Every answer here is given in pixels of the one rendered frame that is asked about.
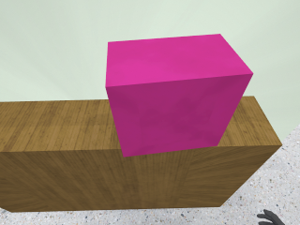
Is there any pedestal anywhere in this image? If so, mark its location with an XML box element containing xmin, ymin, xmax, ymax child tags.
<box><xmin>0</xmin><ymin>96</ymin><xmax>283</xmax><ymax>213</ymax></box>

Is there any carton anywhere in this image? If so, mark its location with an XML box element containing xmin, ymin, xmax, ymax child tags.
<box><xmin>105</xmin><ymin>34</ymin><xmax>254</xmax><ymax>158</ymax></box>

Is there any right robot hand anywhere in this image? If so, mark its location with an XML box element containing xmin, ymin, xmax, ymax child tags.
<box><xmin>257</xmin><ymin>209</ymin><xmax>285</xmax><ymax>225</ymax></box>

